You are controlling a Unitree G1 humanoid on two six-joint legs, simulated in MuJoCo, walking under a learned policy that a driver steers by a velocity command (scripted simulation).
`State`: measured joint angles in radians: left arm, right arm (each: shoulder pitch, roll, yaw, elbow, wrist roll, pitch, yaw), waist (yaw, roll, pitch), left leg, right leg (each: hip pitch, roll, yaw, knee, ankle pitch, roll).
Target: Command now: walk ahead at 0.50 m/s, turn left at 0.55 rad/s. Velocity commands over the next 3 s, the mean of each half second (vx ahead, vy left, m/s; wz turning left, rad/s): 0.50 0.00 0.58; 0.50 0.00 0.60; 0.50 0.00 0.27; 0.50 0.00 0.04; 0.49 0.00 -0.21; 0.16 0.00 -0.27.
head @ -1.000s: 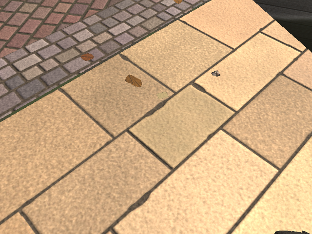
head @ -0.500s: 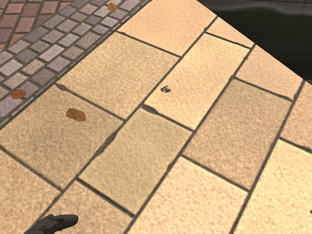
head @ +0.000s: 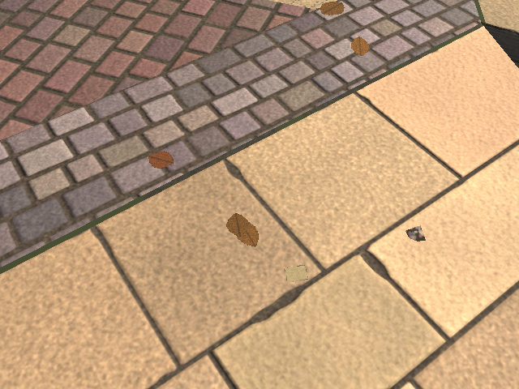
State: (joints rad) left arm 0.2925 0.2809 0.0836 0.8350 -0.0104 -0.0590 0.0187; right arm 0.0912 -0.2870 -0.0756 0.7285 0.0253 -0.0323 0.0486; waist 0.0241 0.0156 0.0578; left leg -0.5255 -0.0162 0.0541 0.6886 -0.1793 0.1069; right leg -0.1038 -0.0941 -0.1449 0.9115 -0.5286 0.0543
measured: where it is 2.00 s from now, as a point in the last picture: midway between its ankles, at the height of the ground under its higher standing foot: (122, 208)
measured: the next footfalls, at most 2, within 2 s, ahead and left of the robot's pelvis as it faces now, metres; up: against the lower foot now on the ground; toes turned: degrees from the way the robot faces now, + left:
right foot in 0.44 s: +0.45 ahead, -0.08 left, +0.00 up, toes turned +20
left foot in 0.96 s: +0.59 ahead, +0.28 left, +0.00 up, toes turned +37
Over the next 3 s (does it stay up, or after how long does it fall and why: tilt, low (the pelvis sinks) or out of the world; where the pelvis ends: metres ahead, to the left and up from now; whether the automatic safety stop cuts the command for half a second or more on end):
stays up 1.32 0.75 0.02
